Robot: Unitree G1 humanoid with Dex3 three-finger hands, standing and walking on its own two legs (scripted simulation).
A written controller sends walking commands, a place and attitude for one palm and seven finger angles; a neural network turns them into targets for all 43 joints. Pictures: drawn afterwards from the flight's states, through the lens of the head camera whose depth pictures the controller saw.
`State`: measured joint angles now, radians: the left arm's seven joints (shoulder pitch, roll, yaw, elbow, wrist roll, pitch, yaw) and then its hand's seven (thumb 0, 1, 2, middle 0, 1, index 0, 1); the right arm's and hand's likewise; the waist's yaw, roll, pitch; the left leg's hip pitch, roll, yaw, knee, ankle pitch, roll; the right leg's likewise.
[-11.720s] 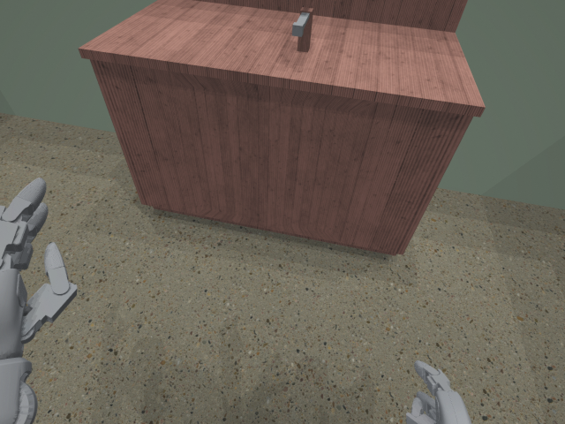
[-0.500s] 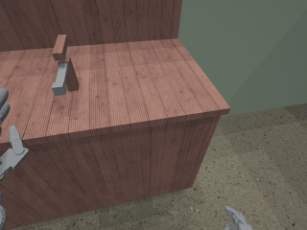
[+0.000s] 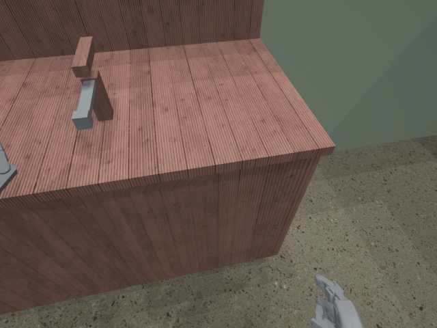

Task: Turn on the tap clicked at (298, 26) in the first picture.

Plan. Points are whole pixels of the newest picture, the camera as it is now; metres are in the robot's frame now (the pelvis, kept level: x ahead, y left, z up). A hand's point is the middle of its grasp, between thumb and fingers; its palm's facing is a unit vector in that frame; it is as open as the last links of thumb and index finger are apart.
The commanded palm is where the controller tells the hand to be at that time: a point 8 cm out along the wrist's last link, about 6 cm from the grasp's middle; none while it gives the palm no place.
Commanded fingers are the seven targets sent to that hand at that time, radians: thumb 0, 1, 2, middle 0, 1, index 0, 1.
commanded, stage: come to a stop and stand still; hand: left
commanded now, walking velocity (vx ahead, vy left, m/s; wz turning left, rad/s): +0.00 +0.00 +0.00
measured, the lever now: (83, 119) +0.43 +0.32 +0.14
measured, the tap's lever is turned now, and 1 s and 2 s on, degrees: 0 0 0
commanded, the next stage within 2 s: look again from close up in 0.30 s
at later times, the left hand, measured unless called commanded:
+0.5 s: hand (39, 209) +0.22 +0.27 +0.17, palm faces +0.43 -0.84 -0.34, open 7.4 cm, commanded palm +0.16 +0.29 +0.18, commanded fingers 0.00 0.90 0.90 -0.20 -0.30 -0.20 -0.30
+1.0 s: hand (36, 215) +0.22 +0.28 +0.15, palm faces +0.43 -0.84 -0.33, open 7.4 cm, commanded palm +0.16 +0.31 +0.18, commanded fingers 0.00 0.90 0.90 -0.20 -0.30 -0.20 -0.30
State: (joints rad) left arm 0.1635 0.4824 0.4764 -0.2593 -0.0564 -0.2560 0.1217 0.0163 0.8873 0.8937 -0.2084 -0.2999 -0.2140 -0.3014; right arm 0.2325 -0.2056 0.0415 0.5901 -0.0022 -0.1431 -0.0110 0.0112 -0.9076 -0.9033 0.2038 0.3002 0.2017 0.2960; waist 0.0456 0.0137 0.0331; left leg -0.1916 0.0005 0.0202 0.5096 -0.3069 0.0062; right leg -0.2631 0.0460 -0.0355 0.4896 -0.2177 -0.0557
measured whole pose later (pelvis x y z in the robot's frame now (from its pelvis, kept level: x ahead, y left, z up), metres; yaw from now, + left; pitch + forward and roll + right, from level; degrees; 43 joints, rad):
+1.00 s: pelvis -0.01 +0.03 +0.00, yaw -2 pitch -1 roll +0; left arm 0.41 0.31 0.34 -0.39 -0.04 -0.14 0.15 0.02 0.89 0.89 -0.20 -0.30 -0.21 -0.30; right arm 0.24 -0.19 0.03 0.58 -0.02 -0.08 -0.05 0.01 -0.90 -0.90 0.21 0.30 0.21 0.30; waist 0.02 0.00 0.01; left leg -0.17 -0.04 0.07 0.47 -0.29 0.06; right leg -0.27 0.01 0.01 0.49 -0.23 -0.01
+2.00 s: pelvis +0.11 +0.01 +0.00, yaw -3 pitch -3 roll +0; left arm 0.34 0.43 0.39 -0.47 -0.02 -0.13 0.13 0.02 0.88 0.89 -0.21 -0.30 -0.22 -0.30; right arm 0.16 -0.23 -0.03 0.60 0.01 -0.09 -0.09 0.01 -0.91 -0.90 0.20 0.30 0.20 0.30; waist 0.06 -0.01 0.11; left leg -0.28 0.01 0.01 0.56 -0.23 0.00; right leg -0.29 0.01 -0.10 0.49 -0.15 -0.04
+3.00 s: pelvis +0.14 +0.06 +0.00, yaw -5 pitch -1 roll -1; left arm 0.38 0.35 0.35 -0.42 -0.01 -0.20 0.10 0.02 0.89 0.89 -0.20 -0.30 -0.21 -0.30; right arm 0.20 -0.19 0.03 0.57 0.01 -0.12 0.00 0.01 -0.91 -0.90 0.21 0.30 0.20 0.30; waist 0.03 -0.01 0.03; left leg -0.21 -0.02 0.08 0.46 -0.22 0.07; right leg -0.16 0.02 -0.02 0.41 -0.23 -0.01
